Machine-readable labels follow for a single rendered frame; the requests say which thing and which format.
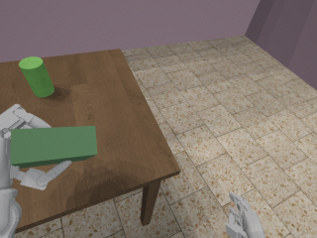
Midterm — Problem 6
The table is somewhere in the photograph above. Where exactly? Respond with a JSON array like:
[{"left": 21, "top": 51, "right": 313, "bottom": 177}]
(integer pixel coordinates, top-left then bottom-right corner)
[{"left": 0, "top": 49, "right": 181, "bottom": 234}]

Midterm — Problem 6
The left robot hand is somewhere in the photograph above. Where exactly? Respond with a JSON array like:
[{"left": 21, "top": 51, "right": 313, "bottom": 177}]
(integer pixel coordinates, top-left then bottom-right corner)
[{"left": 0, "top": 104, "right": 72, "bottom": 190}]

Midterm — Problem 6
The sponge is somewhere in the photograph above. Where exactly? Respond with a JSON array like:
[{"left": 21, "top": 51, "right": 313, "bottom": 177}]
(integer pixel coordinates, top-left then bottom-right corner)
[{"left": 10, "top": 126, "right": 98, "bottom": 169}]

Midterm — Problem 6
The right robot hand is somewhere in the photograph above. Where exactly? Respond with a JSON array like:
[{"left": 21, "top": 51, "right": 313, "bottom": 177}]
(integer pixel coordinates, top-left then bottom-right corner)
[{"left": 226, "top": 191, "right": 265, "bottom": 238}]

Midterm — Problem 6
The robot left forearm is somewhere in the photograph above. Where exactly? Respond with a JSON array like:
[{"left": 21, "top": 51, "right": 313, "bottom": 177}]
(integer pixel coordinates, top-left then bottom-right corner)
[{"left": 0, "top": 188, "right": 22, "bottom": 238}]

